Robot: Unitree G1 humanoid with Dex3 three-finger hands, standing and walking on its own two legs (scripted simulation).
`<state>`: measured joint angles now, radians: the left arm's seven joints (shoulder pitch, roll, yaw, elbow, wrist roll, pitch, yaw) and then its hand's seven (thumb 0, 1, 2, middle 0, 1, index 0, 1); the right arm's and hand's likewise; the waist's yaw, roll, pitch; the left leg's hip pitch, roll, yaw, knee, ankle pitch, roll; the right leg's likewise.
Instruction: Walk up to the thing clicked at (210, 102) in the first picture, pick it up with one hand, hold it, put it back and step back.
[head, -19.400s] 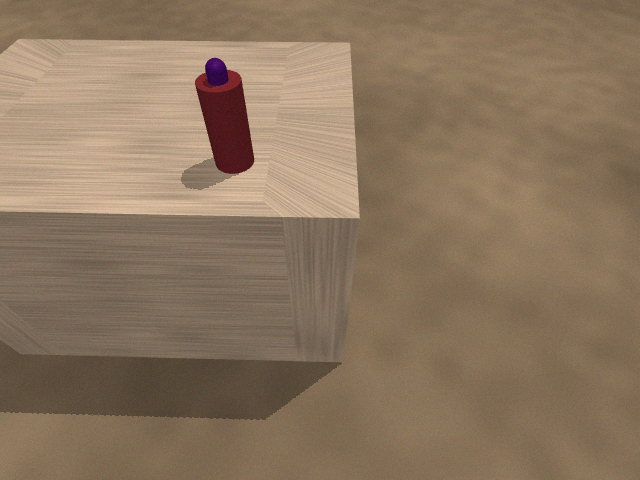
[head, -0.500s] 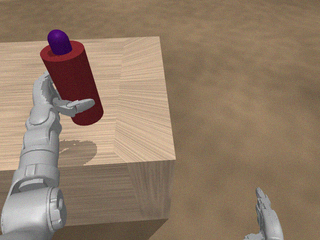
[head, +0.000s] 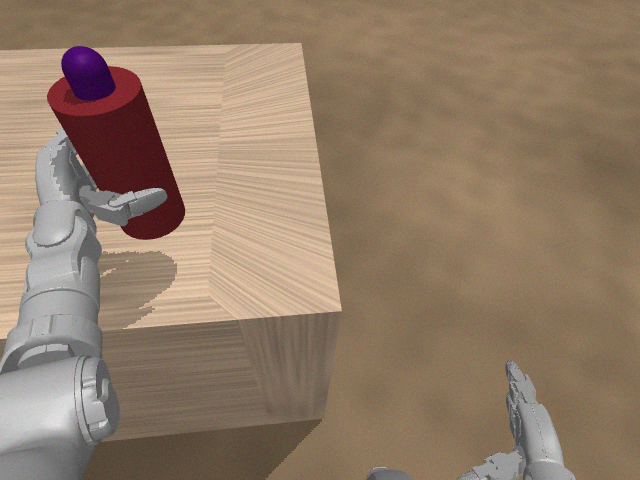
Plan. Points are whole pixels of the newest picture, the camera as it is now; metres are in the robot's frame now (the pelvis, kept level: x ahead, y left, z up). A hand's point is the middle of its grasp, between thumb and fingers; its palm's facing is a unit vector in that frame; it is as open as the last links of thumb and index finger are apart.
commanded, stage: lower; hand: left
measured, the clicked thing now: (122, 149) +0.47 +0.20 +0.17
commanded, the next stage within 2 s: loosen in 1.12 s
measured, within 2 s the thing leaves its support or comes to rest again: rests again in 1.02 s
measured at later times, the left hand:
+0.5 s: hand (137, 196) +0.48 +0.21 +0.07, palm faces +0.18 -0.98 +0.00, open 11.7 cm
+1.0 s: hand (144, 208) +0.49 +0.22 +0.04, palm faces +0.19 -0.98 -0.01, open 11.7 cm
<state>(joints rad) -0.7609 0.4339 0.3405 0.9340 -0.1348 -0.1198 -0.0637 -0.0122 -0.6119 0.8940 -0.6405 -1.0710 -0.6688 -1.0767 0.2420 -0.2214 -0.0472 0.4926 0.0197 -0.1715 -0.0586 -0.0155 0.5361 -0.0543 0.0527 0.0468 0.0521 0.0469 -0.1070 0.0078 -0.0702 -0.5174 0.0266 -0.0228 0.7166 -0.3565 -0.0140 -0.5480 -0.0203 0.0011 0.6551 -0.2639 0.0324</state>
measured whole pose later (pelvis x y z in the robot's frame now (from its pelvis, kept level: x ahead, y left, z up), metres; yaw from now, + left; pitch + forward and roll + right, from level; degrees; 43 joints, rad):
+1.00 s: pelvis -0.01 +0.00 -0.04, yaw -1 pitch +18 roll -2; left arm -0.80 0.49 0.41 1.07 -0.09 -0.30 -0.08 -0.01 -0.61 0.88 -0.66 -1.04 -0.69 -1.05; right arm 0.33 -0.23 -0.04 0.18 -0.02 -0.09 -0.01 -0.02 0.52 -0.06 0.05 0.05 0.05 0.05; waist -0.17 -0.01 -0.10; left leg -0.84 0.04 -0.04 0.99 -0.46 -0.01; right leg -0.86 -0.01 -0.01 0.90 -0.35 0.04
